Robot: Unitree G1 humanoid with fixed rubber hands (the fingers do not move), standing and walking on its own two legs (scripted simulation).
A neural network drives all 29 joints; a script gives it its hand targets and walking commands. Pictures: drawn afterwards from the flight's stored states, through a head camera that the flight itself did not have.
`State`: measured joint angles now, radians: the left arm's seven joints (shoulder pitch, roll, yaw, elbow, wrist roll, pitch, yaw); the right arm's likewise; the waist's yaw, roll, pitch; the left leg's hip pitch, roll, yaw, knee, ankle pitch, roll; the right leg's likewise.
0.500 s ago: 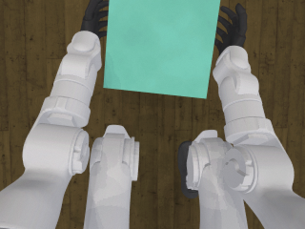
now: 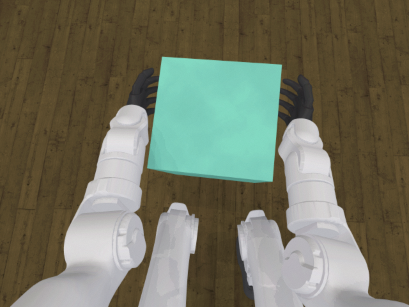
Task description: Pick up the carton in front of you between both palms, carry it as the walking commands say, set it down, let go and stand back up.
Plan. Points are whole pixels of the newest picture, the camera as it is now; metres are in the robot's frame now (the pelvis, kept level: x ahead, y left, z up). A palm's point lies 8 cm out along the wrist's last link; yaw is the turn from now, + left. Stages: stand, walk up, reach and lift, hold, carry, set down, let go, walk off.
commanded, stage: reach and lift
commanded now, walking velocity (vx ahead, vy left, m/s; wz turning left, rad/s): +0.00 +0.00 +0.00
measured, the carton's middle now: (217, 131) +0.47 +0.03 -0.15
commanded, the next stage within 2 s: none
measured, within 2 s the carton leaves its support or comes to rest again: neither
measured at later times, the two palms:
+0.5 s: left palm (106, 91) +0.43 +0.18 +0.09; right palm (358, 96) +0.44 -0.12 +0.11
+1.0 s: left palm (15, 37) +0.39 +0.16 +0.25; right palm out of the picture +0.41 -0.13 +0.26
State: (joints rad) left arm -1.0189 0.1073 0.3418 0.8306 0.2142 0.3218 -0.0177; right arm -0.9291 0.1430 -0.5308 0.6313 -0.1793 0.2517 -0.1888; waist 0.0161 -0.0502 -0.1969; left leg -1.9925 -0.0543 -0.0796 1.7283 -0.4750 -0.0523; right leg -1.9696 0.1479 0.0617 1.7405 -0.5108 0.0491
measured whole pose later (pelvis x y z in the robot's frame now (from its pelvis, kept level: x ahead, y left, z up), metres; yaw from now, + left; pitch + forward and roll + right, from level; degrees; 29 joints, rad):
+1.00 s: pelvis +0.10 +0.00 +0.26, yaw +2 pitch +8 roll +0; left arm -0.25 -0.14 0.24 0.46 0.20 0.45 0.05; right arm -0.29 0.16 -0.29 0.50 -0.20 0.36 -0.08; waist 0.00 -0.02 -0.14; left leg -0.48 -0.04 -0.09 0.60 -0.26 -0.02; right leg -0.46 0.06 0.12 0.63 -0.31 0.00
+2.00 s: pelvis +0.11 +0.00 +0.28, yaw +3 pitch -4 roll +0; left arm -0.24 -0.15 0.20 0.29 0.27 0.72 0.00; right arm -0.27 0.16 -0.25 0.33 -0.29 0.63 0.00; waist 0.00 -0.01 -0.02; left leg -0.09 -0.03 -0.10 0.34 -0.18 -0.01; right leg -0.07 0.04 0.12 0.36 -0.22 -0.01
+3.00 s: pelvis +0.10 +0.01 +0.28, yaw +2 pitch -7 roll +0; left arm -0.28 -0.16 0.21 0.27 0.28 0.79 0.01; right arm -0.30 0.16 -0.27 0.29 -0.31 0.71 0.02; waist -0.01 0.00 -0.01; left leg -0.03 -0.03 -0.10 0.31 -0.16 -0.01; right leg -0.01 0.04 0.12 0.34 -0.20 0.00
